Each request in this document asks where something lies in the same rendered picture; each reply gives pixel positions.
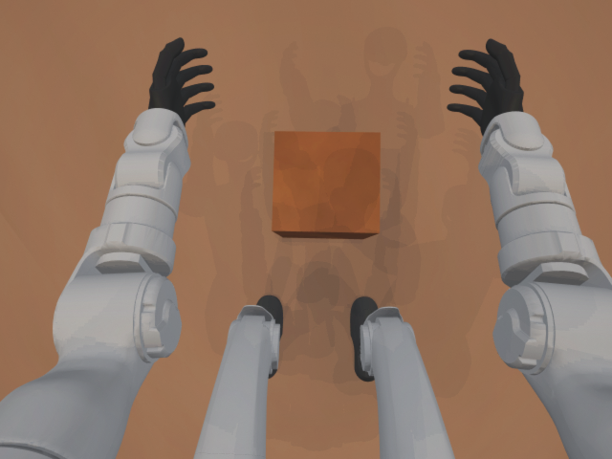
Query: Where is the robot left forearm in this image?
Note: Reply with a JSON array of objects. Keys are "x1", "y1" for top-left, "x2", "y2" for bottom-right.
[{"x1": 53, "y1": 108, "x2": 191, "y2": 354}]

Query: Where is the robot left shin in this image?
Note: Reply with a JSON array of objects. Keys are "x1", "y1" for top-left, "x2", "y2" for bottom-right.
[{"x1": 228, "y1": 305, "x2": 273, "y2": 337}]

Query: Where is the robot right hand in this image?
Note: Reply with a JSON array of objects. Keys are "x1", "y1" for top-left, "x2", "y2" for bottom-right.
[{"x1": 447, "y1": 39, "x2": 524, "y2": 136}]

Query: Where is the carton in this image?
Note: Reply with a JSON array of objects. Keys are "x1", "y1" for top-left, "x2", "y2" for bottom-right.
[{"x1": 272, "y1": 131, "x2": 381, "y2": 239}]

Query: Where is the robot right forearm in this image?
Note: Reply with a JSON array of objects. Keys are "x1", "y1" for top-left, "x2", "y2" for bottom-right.
[{"x1": 478, "y1": 111, "x2": 612, "y2": 290}]

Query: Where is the robot left thigh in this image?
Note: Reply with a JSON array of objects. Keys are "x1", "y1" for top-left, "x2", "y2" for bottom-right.
[{"x1": 193, "y1": 315, "x2": 280, "y2": 459}]

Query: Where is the left robot upper arm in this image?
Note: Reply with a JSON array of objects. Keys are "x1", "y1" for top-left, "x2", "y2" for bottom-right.
[{"x1": 0, "y1": 272, "x2": 182, "y2": 459}]

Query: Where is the right robot upper arm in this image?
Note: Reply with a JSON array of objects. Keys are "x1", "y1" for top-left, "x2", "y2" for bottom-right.
[{"x1": 492, "y1": 281, "x2": 612, "y2": 459}]

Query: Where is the robot left hand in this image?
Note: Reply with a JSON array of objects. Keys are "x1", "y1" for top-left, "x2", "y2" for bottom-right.
[{"x1": 148, "y1": 37, "x2": 215, "y2": 127}]

